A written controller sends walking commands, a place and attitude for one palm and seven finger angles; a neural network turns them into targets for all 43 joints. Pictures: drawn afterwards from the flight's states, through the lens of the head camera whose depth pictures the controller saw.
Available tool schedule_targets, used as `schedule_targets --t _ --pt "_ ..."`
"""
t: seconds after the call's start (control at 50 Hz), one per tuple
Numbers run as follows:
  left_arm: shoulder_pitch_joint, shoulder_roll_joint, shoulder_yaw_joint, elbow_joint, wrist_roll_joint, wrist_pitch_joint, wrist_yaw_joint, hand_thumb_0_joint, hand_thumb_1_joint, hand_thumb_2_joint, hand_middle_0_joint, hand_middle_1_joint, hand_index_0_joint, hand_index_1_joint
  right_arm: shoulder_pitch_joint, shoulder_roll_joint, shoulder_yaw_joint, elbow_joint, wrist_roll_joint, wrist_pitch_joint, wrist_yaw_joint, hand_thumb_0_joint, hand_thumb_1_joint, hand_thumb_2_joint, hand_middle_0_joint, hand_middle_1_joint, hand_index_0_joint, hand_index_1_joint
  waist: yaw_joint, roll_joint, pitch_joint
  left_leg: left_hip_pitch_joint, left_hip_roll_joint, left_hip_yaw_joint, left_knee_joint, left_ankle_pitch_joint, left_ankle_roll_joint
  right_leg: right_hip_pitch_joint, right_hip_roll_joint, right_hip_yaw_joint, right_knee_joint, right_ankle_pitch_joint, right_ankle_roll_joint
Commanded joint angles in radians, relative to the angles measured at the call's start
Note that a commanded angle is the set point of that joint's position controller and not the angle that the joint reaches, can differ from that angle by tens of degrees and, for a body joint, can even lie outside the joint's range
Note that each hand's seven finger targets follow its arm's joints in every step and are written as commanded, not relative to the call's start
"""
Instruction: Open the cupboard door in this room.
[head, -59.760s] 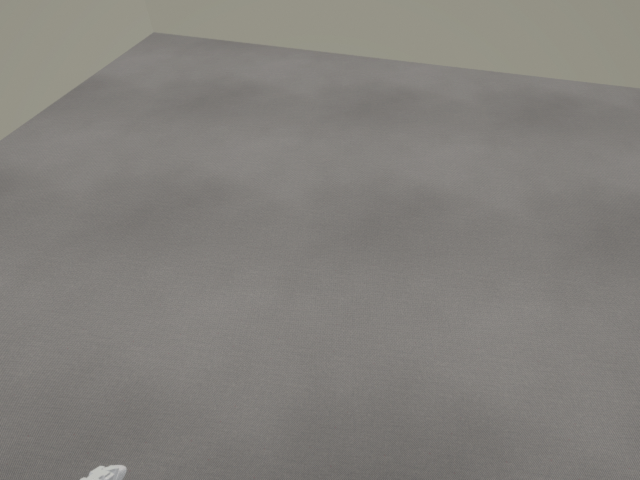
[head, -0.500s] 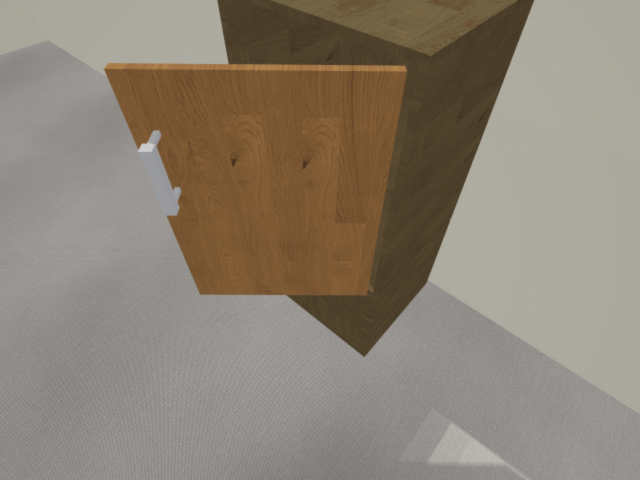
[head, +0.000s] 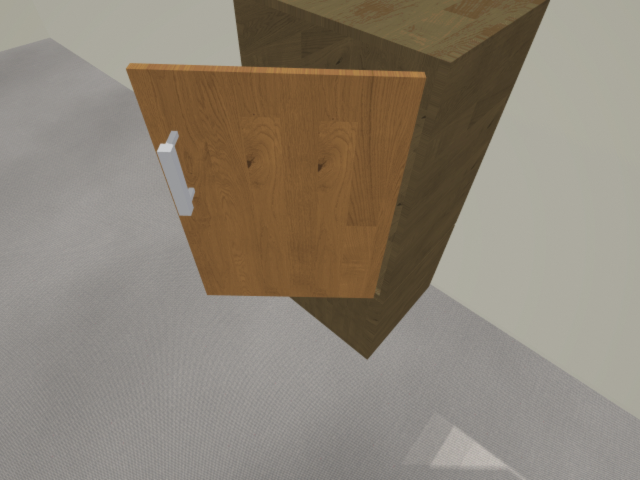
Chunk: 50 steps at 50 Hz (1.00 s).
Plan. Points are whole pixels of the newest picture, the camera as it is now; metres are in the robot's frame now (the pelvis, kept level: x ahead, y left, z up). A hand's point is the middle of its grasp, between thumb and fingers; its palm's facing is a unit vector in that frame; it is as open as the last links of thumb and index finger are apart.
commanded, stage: come to a stop and stand still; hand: left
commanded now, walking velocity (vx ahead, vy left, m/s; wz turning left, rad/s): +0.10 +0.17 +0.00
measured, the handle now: (179, 174) +0.56 +0.28 +0.04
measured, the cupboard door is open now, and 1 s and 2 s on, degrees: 41 41 41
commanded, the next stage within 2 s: look again from close up in 1.14 s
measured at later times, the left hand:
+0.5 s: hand out of the picture +0.02 +0.18 -0.18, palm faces -0.01 -0.98 -0.21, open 7.4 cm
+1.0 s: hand out of the picture -0.06 +0.18 -0.18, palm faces +0.03 -0.98 -0.18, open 7.4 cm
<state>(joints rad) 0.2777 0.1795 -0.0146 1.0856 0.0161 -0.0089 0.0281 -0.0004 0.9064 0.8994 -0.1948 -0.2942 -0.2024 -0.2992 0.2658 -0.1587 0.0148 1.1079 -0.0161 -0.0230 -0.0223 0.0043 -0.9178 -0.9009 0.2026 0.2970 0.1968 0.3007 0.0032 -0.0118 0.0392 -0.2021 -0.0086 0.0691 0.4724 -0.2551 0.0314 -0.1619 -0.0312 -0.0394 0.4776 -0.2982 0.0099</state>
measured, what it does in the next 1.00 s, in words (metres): stands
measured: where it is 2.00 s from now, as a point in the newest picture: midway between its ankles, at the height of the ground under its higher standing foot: outside the picture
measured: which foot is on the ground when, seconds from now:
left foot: down 0.00-1.00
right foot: down 0.00-1.00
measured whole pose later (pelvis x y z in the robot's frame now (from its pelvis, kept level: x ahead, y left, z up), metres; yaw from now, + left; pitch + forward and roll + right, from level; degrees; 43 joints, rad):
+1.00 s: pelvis -0.04 +0.01 +0.00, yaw +1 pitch -2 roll +0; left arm 0.36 0.17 -0.02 1.06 0.02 0.00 0.03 0.00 0.91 0.90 -0.20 -0.29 -0.20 -0.30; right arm 0.32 -0.16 0.00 1.06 -0.02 0.00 -0.01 0.00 -0.91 -0.90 0.20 0.30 0.20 0.30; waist 0.00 -0.02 -0.01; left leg -0.26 -0.02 0.06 0.47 -0.19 0.04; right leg -0.21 -0.04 -0.05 0.47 -0.24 0.02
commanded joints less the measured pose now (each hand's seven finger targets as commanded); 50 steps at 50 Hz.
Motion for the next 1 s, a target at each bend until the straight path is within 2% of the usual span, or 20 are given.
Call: schedule_targets --t 0.0,0.06,0.12,0.18,0.22,0.28,0.38,0.4,0.42,0.44,0.46,0.48,0.5,0.52,0.54,0.6,0.62,0.68,0.78,0.98 --pt "0.061 0.099 0.025 -0.027 -0.002 -0.013 0.010 0.000 0.900 0.900 -0.200 -0.300 -0.200 -0.300 0.042 -0.116 -0.017 -0.028 0.003 -0.012 -0.004 0.000 -0.900 -0.900 0.200 0.300 0.200 0.300 0.007 0.013 0.004 -0.008 0.099 -0.105 -0.084 0.134 0.011 -0.012 -0.080 0.076 -0.069 0.116 -0.044" --pt "0.061 0.106 0.033 -0.032 0.003 -0.006 0.009 0.000 0.900 0.900 -0.200 -0.300 -0.200 -0.300 0.035 -0.113 -0.020 -0.039 0.001 -0.003 0.001 0.000 -0.900 -0.900 0.200 0.300 0.200 0.300 0.008 0.020 0.041 -0.037 0.088 -0.098 -0.073 0.061 0.012 -0.046 -0.086 0.091 -0.063 0.034 -0.054" --pt "0.054 0.094 0.029 -0.034 0.003 -0.007 0.010 0.000 0.900 0.900 -0.200 -0.300 -0.200 -0.300 0.034 -0.108 -0.020 -0.036 0.004 -0.008 -0.002 0.000 -0.900 -0.900 0.200 0.300 0.200 0.300 0.007 0.011 0.045 -0.017 0.105 -0.115 -0.088 0.150 0.019 -0.052 -0.073 0.071 -0.060 0.109 -0.040" --pt "0.058 0.093 0.026 -0.022 -0.002 -0.011 0.011 0.000 0.900 0.900 -0.200 -0.300 -0.200 -0.300 0.029 -0.120 -0.021 -0.029 0.005 -0.014 -0.007 0.000 -0.900 -0.900 0.200 0.300 0.200 0.300 0.004 0.014 0.010 0.022 0.111 -0.112 -0.080 0.240 0.017 -0.033 -0.075 0.071 -0.056 0.178 -0.034" --pt "0.057 0.093 0.028 -0.021 0.000 -0.012 0.012 0.000 0.900 0.900 -0.200 -0.300 -0.200 -0.300 0.029 -0.115 -0.023 -0.025 0.006 -0.016 -0.009 0.000 -0.900 -0.900 0.200 0.300 0.200 0.300 0.005 -0.005 0.010 0.027 0.113 -0.112 -0.081 0.266 0.019 -0.022 -0.075 0.069 -0.058 0.202 -0.034" --pt "0.056 0.097 0.027 -0.016 -0.002 -0.012 0.012 0.000 0.900 0.900 -0.200 -0.300 -0.200 -0.300 0.023 -0.124 -0.022 -0.021 0.005 -0.018 -0.010 0.000 -0.900 -0.900 0.200 0.300 0.200 0.300 0.005 0.014 -0.016 0.047 0.114 -0.109 -0.083 0.286 0.016 -0.012 -0.079 0.070 -0.059 0.216 -0.033" --pt "0.052 0.100 0.029 -0.010 -0.002 -0.011 0.011 0.000 0.900 0.900 -0.200 -0.300 -0.200 -0.300 0.007 -0.125 -0.022 -0.015 0.005 -0.018 -0.011 0.000 -0.900 -0.900 0.200 0.300 0.200 0.300 0.009 0.021 -0.006 0.047 0.115 -0.109 -0.094 0.276 0.016 -0.009 -0.081 0.070 -0.072 0.211 -0.032" --pt "0.109 0.090 0.021 0.015 0.011 -0.028 0.051 0.000 0.900 0.900 -0.200 -0.300 -0.200 -0.300 -0.025 -0.142 -0.024 -0.079 0.017 -0.017 -0.004 0.000 -0.900 -0.900 0.200 0.300 0.200 0.300 0.011 0.028 0.021 0.004 0.132 -0.099 0.083 0.489 -0.014 -0.048 -0.108 0.106 -0.074 0.442 -0.023" --pt "0.112 0.126 0.028 -0.002 0.009 -0.044 0.049 0.000 0.900 0.900 -0.200 -0.300 -0.200 -0.300 -0.019 -0.127 -0.016 -0.110 0.012 -0.017 0.000 0.000 -0.900 -0.900 0.200 0.300 0.200 0.300 -0.005 0.036 -0.021 0.014 0.108 -0.087 0.090 0.483 -0.030 -0.001 -0.136 0.093 -0.033 0.685 -0.036" --pt "0.113 0.118 0.026 -0.025 0.004 -0.049 0.044 0.000 0.900 0.900 -0.200 -0.300 -0.200 -0.300 0.073 -0.109 -0.026 -0.099 0.001 -0.026 -0.003 0.000 -0.900 -0.900 0.200 0.300 0.200 0.300 -0.026 0.002 -0.147 0.039 0.104 -0.090 0.073 0.478 -0.017 0.077 -0.131 0.078 0.064 0.748 -0.056" --pt "0.101 0.103 0.023 -0.036 -0.004 -0.047 0.041 0.000 0.900 0.900 -0.200 -0.300 -0.200 -0.300 0.089 -0.128 -0.031 -0.097 0.001 -0.025 -0.008 0.000 -0.900 -0.900 0.200 0.300 0.200 0.300 -0.021 0.001 -0.228 0.073 0.115 -0.104 0.082 0.566 -0.003 0.113 -0.121 0.057 0.092 0.700 -0.055" --pt "0.097 0.101 0.024 -0.045 -0.006 -0.042 0.039 0.000 0.900 0.900 -0.200 -0.300 -0.200 -0.300 0.074 -0.134 -0.036 -0.102 0.005 -0.020 -0.012 0.000 -0.900 -0.900 0.200 0.300 0.200 0.300 -0.013 0.024 -0.227 0.089 0.124 -0.109 0.076 0.599 0.003 0.091 -0.111 0.052 0.087 0.600 -0.054" --pt "0.089 0.098 0.023 -0.049 -0.006 -0.036 0.037 0.000 0.900 0.900 -0.200 -0.300 -0.200 -0.300 0.055 -0.134 -0.037 -0.112 0.007 -0.014 -0.014 0.000 -0.900 -0.900 0.200 0.300 0.200 0.300 -0.009 0.033 -0.180 0.080 0.124 -0.113 0.069 0.579 0.007 0.055 -0.101 0.050 0.066 0.510 -0.051" --pt "0.079 0.095 0.019 -0.058 -0.002 -0.027 0.035 0.000 0.900 0.900 -0.200 -0.300 -0.200 -0.300 0.044 -0.129 -0.034 -0.119 0.005 -0.009 -0.014 0.000 -0.900 -0.900 0.200 0.300 0.200 0.300 -0.007 0.032 -0.100 0.042 0.126 -0.117 0.054 0.535 0.011 0.016 -0.089 0.050 0.043 0.425 -0.050" --pt "0.075 0.089 0.018 -0.061 -0.001 -0.020 0.032 0.000 0.900 0.900 -0.200 -0.300 -0.200 -0.300 0.034 -0.127 -0.034 -0.124 0.004 -0.005 -0.013 0.000 -0.900 -0.900 0.200 0.300 0.200 0.300 -0.006 0.033 -0.044 0.009 0.122 -0.121 0.031 0.459 0.011 -0.008 -0.085 0.052 0.022 0.348 -0.050" --pt "0.057 0.090 0.015 -0.073 -0.001 -0.006 0.023 0.000 0.900 0.900 -0.200 -0.300 -0.200 -0.300 0.003 -0.126 -0.034 -0.135 0.005 0.004 -0.004 0.000 -0.900 -0.900 0.200 0.300 0.200 0.300 -0.005 0.008 0.052 -0.066 0.107 -0.139 -0.057 0.145 0.013 -0.063 -0.070 0.071 -0.040 0.107 -0.045" --pt "0.057 0.092 0.016 -0.075 0.002 -0.006 0.020 0.000 0.900 0.900 -0.200 -0.300 -0.200 -0.300 0.003 -0.121 -0.033 -0.135 0.003 0.002 -0.001 0.000 -0.900 -0.900 0.200 0.300 0.200 0.300 -0.002 0.004 0.062 -0.077 0.106 -0.143 -0.072 0.118 0.015 -0.061 -0.067 0.067 -0.050 0.089 -0.044" --pt "0.055 0.096 0.017 -0.088 0.001 -0.001 0.014 0.000 0.900 0.900 -0.200 -0.300 -0.200 -0.300 0.005 -0.130 -0.036 -0.137 0.001 0.007 0.005 0.000 -0.900 -0.900 0.200 0.300 0.200 0.300 -0.007 0.006 0.076 -0.102 0.094 -0.152 -0.129 -0.090 0.011 -0.091 -0.063 0.082 -0.084 -0.054 -0.045" --pt "0.084 0.099 0.019 -0.097 0.005 -0.001 0.010 0.000 0.900 0.900 -0.200 -0.300 -0.200 -0.300 0.024 -0.135 -0.040 -0.134 -0.002 0.010 0.009 0.000 -0.900 -0.900 0.200 0.300 0.200 0.300 -0.004 -0.001 0.079 -0.138 0.092 -0.167 -0.168 -0.198 0.011 -0.110 -0.061 0.087 -0.109 -0.125 -0.042" --pt "0.138 0.072 0.015 -0.060 0.001 -0.011 0.008 0.000 0.900 0.900 -0.200 -0.300 -0.200 -0.300 0.072 -0.113 -0.032 -0.084 0.004 0.003 0.006 0.000 -0.900 -0.900 0.200 0.300 0.200 0.300 -0.002 0.014 0.055 -0.131 0.094 -0.164 -0.165 -0.150 0.008 -0.100 -0.071 0.085 -0.127 -0.081 -0.041"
